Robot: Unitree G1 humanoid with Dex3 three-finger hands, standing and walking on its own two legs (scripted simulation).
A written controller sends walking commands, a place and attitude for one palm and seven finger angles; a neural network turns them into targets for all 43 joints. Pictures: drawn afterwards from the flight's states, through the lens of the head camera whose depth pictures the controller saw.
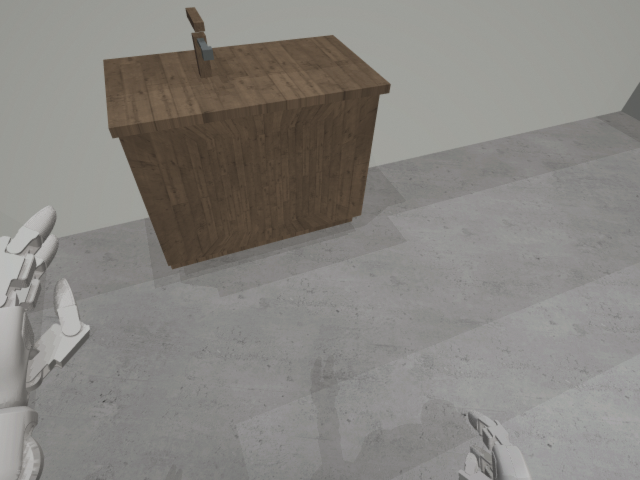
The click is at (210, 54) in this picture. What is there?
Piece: tap's lever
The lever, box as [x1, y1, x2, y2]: [201, 46, 213, 60]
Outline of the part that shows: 210,46 201,47 202,57 204,60 213,59 212,49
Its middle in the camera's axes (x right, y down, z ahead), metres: -0.32 -0.51 +1.07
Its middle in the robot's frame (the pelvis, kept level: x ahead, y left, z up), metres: +1.14 +0.39 +0.05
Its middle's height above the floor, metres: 0.82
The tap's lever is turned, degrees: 0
